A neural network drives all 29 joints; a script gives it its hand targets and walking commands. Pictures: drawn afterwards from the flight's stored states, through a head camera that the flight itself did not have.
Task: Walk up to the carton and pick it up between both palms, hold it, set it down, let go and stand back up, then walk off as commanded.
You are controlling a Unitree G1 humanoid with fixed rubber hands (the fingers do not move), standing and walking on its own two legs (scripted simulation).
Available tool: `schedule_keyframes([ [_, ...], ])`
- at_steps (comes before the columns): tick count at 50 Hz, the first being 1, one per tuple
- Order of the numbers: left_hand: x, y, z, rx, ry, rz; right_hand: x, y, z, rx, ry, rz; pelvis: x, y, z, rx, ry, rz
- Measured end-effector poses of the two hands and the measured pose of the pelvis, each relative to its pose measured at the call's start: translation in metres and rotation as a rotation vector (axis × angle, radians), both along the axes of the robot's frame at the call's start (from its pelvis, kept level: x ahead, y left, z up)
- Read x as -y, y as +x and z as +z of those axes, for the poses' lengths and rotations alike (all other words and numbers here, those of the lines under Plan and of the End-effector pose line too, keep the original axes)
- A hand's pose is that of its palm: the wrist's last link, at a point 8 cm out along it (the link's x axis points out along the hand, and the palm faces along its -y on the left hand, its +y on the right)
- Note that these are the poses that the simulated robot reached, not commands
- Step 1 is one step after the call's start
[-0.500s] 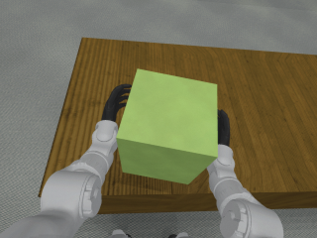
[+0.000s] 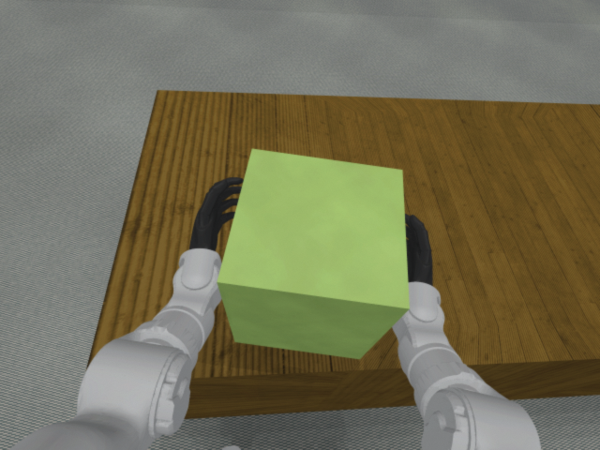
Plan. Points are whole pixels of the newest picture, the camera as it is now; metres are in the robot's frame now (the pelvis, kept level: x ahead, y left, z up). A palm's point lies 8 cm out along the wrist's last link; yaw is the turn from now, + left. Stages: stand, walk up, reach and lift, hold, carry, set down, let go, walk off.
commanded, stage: reach and lift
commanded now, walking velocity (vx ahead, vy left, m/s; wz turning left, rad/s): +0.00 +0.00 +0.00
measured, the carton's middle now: (310, 263) +0.39 -0.03 -0.03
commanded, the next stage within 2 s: none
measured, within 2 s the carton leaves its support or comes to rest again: leaves its support in 0.20 s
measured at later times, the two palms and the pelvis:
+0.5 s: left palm (192, 216) +0.40 +0.12 +0.09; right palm (432, 256) +0.35 -0.17 +0.07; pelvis -0.02 +0.01 +0.01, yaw +1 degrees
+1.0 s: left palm (203, 198) +0.38 +0.10 +0.15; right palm (460, 262) +0.33 -0.19 +0.09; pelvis -0.03 -0.01 +0.02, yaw +3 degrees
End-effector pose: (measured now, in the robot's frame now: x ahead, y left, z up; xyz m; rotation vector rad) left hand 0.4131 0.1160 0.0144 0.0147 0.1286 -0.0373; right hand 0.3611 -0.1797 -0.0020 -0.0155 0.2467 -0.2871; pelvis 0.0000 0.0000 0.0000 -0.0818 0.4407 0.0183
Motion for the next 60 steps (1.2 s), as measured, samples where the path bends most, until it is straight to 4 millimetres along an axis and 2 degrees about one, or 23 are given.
schedule_keyframes([
  [8, -0.004, -0.010, 0.001, -0.033, 0.010, 0.010, -0.003, -0.007, 0.005, -0.042, -0.039, 0.025, -0.002, -0.001, 0.000, 0.002, -0.005, 0.001],
  [14, -0.008, -0.015, 0.015, -0.041, 0.012, 0.030, -0.006, -0.005, 0.022, -0.053, -0.072, 0.053, -0.004, -0.003, 0.001, 0.006, -0.013, 0.010],
  [21, -0.010, -0.016, 0.051, -0.007, 0.012, 0.034, -0.008, -0.005, 0.056, -0.023, -0.096, 0.061, -0.005, -0.011, 0.004, 0.051, -0.024, 0.029],
  [31, -0.004, -0.024, 0.111, 0.014, 0.099, -0.002, -0.006, -0.023, 0.092, -0.016, -0.082, 0.043, -0.006, -0.026, 0.010, 0.141, -0.022, 0.037],
  [39, 0.004, -0.033, 0.145, -0.004, 0.176, -0.018, -0.003, -0.036, 0.102, -0.044, -0.059, 0.047, -0.003, -0.035, 0.016, 0.227, -0.012, 0.046],
  [43, 0.008, -0.035, 0.147, -0.040, 0.190, -0.014, 0.000, -0.038, 0.100, -0.079, -0.044, 0.056, 0.002, -0.037, 0.018, 0.242, -0.005, 0.048],
  [50, 0.016, -0.035, 0.134, -0.099, 0.163, 0.011, 0.011, -0.034, 0.097, -0.124, 0.001, 0.062, 0.012, -0.034, 0.020, 0.237, 0.010, 0.047],
  [54, 0.019, -0.036, 0.130, -0.104, 0.123, 0.038, 0.018, -0.027, 0.105, -0.126, -0.017, 0.084, 0.019, -0.032, 0.021, 0.234, 0.018, 0.046],
  [60, 0.022, -0.040, 0.139, -0.075, 0.117, 0.076, 0.024, -0.016, 0.124, -0.096, -0.027, 0.118, 0.027, -0.032, 0.023, 0.234, 0.030, 0.045],
])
